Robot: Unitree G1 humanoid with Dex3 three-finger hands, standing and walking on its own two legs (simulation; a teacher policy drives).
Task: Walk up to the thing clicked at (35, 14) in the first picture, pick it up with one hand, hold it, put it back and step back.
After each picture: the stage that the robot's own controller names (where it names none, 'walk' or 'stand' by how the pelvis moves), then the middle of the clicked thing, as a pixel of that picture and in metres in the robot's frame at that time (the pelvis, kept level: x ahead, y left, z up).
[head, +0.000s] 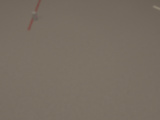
stand; (34, 16) +1.96 +0.63 -0.72
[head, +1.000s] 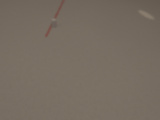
walk; (53, 23) +1.89 +0.28 -0.70
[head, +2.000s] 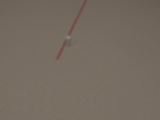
walk; (68, 41) +1.33 +0.14 -0.71
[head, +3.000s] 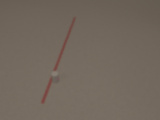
walk; (55, 77) +0.89 +0.20 -0.72
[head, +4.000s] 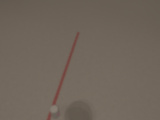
walk; (54, 112) +0.56 +0.21 -0.71
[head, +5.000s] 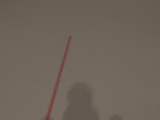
stand; out of the picture +0.39 +0.27 -0.70
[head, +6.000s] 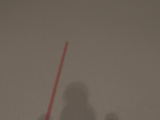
stand; out of the picture +0.36 +0.27 -0.72
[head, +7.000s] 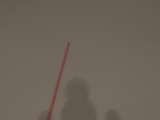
stand; out of the picture +0.34 +0.26 -0.73
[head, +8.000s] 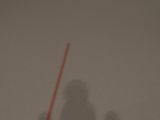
stand; out of the picture +0.34 +0.26 -0.73
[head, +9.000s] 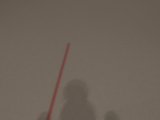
stand; out of the picture +0.34 +0.26 -0.73
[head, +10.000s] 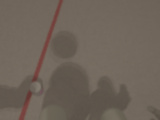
go down; (36, 89) +0.40 +0.25 -0.50
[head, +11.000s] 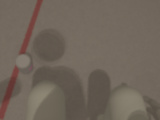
go down; (24, 65) +0.43 +0.28 -0.32
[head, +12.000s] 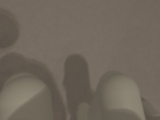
close in; out of the picture +0.41 +0.31 -0.25
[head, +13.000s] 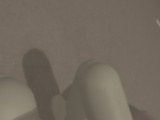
close; out of the picture +0.40 +0.33 -0.22
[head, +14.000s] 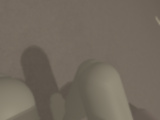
close; out of the picture +0.39 +0.32 -0.22
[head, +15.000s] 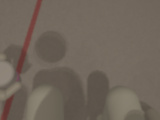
lift; (5, 77) +0.32 +0.26 -0.04
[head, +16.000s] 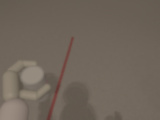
hold; (36, 84) +0.33 +0.16 +0.06
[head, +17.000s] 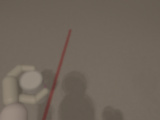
hold; (35, 88) +0.33 +0.17 +0.02
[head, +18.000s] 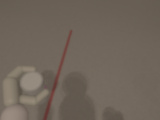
hold; (35, 89) +0.33 +0.17 +0.02
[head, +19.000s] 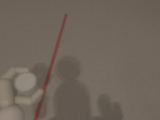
crouch; (30, 88) +0.34 +0.18 -0.03
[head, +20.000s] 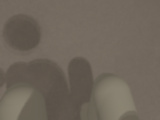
lower; out of the picture +0.45 +0.30 -0.10
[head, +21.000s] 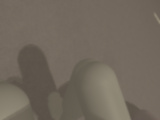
lower; out of the picture +0.41 +0.33 -0.22
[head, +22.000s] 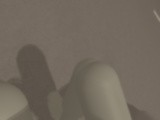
lower; out of the picture +0.40 +0.33 -0.22
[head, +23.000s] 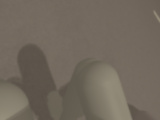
lower; out of the picture +0.40 +0.33 -0.22
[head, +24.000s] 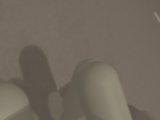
lower; out of the picture +0.40 +0.33 -0.22
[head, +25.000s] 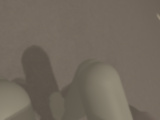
open; out of the picture +0.41 +0.32 -0.22
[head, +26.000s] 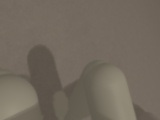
rise; out of the picture +0.40 +0.33 -0.22
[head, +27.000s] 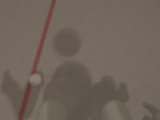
walk; (37, 81) +0.43 +0.25 -0.47
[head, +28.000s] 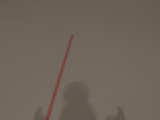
stand; out of the picture +0.38 +0.23 -0.66
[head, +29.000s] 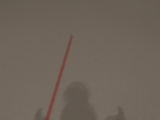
stand; out of the picture +0.38 +0.23 -0.67
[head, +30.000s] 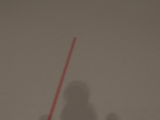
stand; out of the picture +0.38 +0.23 -0.70
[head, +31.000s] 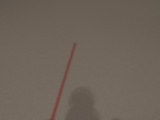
stand; out of the picture +0.39 +0.24 -0.72
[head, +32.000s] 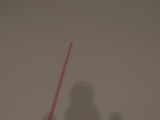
stand; out of the picture +0.35 +0.25 -0.73
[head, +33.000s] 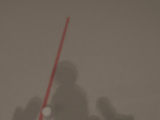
walk; (47, 113) +0.42 +0.22 -0.70
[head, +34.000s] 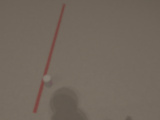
walk; (47, 81) +0.68 +0.26 -0.70
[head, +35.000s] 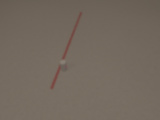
stand; (63, 65) +1.04 +0.24 -0.70
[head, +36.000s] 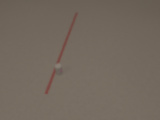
stand; (58, 69) +0.98 +0.23 -0.71
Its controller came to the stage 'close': yes
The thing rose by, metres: 0.73
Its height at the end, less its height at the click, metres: +0.00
